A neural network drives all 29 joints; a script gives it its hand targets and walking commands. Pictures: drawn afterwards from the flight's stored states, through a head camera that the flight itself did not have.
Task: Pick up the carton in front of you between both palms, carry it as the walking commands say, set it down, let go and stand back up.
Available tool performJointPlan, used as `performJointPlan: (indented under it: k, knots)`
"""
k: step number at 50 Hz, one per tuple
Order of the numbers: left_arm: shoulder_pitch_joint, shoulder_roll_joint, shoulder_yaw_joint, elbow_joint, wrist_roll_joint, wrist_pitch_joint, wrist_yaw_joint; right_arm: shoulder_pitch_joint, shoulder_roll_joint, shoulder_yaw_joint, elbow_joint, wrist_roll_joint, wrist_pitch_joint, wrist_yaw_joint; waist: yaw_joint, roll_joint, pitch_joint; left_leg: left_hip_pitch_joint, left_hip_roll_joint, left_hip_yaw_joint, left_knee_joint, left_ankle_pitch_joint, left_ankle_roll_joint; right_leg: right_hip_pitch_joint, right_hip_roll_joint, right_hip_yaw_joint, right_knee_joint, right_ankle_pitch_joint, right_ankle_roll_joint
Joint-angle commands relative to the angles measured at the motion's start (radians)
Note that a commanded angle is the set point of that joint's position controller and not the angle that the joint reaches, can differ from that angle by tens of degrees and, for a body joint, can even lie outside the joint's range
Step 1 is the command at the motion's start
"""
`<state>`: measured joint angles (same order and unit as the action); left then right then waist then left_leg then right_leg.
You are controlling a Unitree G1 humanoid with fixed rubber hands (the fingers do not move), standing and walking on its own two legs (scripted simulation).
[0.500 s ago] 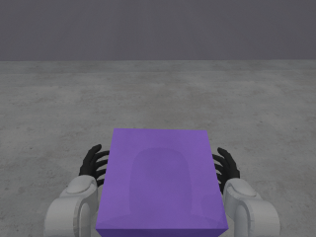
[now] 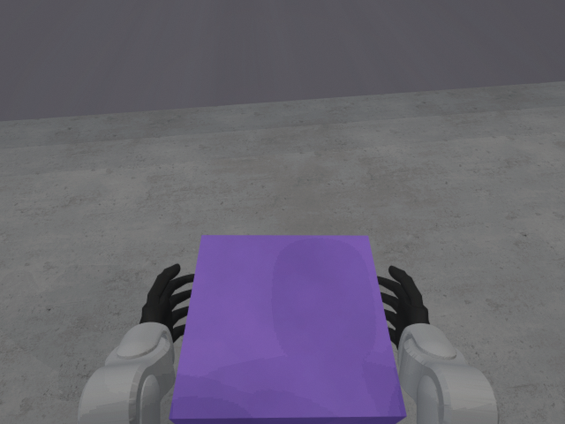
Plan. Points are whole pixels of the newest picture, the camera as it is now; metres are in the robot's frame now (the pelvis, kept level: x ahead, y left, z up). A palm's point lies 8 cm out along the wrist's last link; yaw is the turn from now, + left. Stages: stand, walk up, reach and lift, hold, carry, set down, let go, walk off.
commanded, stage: carry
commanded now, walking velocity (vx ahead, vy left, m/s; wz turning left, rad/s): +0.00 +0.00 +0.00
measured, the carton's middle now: (284, 350) +0.24 +0.00 +0.01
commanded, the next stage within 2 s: none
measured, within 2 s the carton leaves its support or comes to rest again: neither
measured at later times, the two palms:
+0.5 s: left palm (183, 249) +0.37 +0.15 +0.06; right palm (387, 259) +0.35 -0.15 +0.06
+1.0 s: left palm (196, 277) +0.35 +0.14 +0.01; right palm (391, 285) +0.34 -0.16 +0.01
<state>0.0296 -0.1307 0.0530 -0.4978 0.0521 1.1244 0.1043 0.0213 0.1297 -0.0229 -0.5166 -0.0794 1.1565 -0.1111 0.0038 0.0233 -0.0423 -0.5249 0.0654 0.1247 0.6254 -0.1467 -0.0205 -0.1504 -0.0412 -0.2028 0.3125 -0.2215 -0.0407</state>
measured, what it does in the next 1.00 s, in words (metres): steps on the spot: left foot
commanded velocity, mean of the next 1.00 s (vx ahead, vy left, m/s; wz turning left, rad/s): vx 0.00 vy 0.00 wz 0.00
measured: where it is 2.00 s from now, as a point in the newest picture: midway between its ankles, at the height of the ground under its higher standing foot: outside the picture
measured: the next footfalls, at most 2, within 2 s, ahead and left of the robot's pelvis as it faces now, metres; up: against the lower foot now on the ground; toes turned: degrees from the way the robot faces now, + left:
left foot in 0.08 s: +0.19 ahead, +0.12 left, +0.00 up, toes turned +9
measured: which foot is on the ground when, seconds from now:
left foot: up 0.00-0.06, down 0.08-1.00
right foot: down 0.00-1.00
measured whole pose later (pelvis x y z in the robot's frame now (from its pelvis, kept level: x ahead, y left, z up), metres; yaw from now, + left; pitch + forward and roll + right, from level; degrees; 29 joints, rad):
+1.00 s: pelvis +0.06 +0.00 -0.02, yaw -3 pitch +1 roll +1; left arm -0.19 -0.14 0.17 0.14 0.23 0.77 0.03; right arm -0.19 0.14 -0.15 0.13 -0.22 0.78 -0.01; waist 0.00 -0.01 -0.07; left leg -0.38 0.08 0.21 0.52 -0.15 0.03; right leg -0.10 -0.03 -0.13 0.52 -0.43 -0.02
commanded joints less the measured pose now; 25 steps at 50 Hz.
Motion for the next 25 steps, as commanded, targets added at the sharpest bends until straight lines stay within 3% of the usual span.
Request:
performJointPlan:
  k: [1,3,4,5,6,7,8,11,16,21,25]
  knots:
    - [-0.365,-0.838,-0.681,-0.120,-0.313,0.021,-0.196,-0.409,0.868,0.713,-0.130,0.329,-0.008,0.163,0.011,-0.185,-0.253,0.169,-0.024,0.043,-0.105,0.131,0.003,0.122,-0.189,0.018,0.041,0.635,-0.036]
    - [-0.372,-0.784,-0.667,-0.116,-0.300,0.046,-0.181,-0.397,0.807,0.687,-0.123,0.328,0.018,0.160,-0.001,-0.124,-0.225,0.296,-0.012,0.058,-0.274,0.298,0.002,0.065,-0.154,0.006,0.138,0.496,0.005]
    - [-0.371,-0.755,-0.656,-0.103,-0.290,0.060,-0.173,-0.393,0.769,0.665,-0.112,0.325,0.035,0.159,0.000,-0.089,-0.229,0.406,0.041,0.020,-0.273,0.419,0.005,-0.008,-0.145,0.018,0.177,0.382,0.027]
    - [-0.375,-0.722,-0.649,-0.094,-0.283,0.076,-0.163,-0.397,0.730,0.642,-0.097,0.320,0.050,0.156,0.008,0.011,-0.252,0.521,0.152,-0.084,-0.194,0.794,0.032,-0.089,-0.106,0.028,0.234,0.167,0.062]
    - [-0.379,-0.700,-0.654,-0.101,-0.284,0.094,-0.154,-0.394,0.713,0.626,-0.062,0.321,0.060,0.155,0.002,0.091,-0.298,0.627,0.234,-0.159,-0.143,0.906,0.117,-0.159,-0.086,0.087,0.236,-0.041,0.081]
    - [-0.391,-0.689,-0.654,-0.110,-0.292,0.110,-0.152,-0.364,0.723,0.610,-0.029,0.322,0.065,0.155,-0.002,0.153,-0.315,0.591,0.252,-0.210,-0.184,0.825,0.157,-0.149,-0.066,0.090,0.231,-0.151,0.085]
    - [-0.420,-0.705,-0.664,-0.104,-0.302,0.119,-0.152,-0.369,0.737,0.596,-0.015,0.321,0.070,0.155,0.000,0.148,-0.320,0.562,0.238,-0.206,-0.207,0.748,0.157,-0.118,-0.065,0.102,0.202,-0.152,0.086]
    - [-0.455,-0.767,-0.678,-0.057,-0.317,0.123,-0.160,-0.393,0.793,0.580,0.021,0.315,0.074,0.162,-0.001,0.106,-0.305,0.525,0.156,-0.103,-0.155,0.733,0.101,-0.035,-0.067,0.094,0.066,-0.006,0.093]
    - [-0.460,-0.841,-0.685,-0.044,-0.322,0.096,-0.172,-0.439,0.857,0.619,-0.007,0.328,0.052,0.168,-0.003,-0.014,-0.377,0.507,0.120,-0.055,-0.075,0.740,0.099,0.033,-0.096,0.098,0.156,0.353,0.088]
    - [-0.454,-0.838,-0.672,0.001,-0.285,0.060,-0.186,-0.473,0.856,0.654,0.012,0.321,0.022,0.185,-0.001,-0.030,-0.359,0.484,0.112,-0.044,-0.069,0.686,0.101,0.017,-0.096,0.105,0.158,0.351,0.083]
    - [-0.457,-0.796,-0.644,0.078,-0.242,0.018,-0.201,-0.473,0.815,0.632,0.097,0.282,-0.022,0.202,-0.002,-0.046,-0.322,0.419,0.100,-0.033,-0.056,0.545,0.088,0.038,-0.115,0.116,0.157,0.430,0.073]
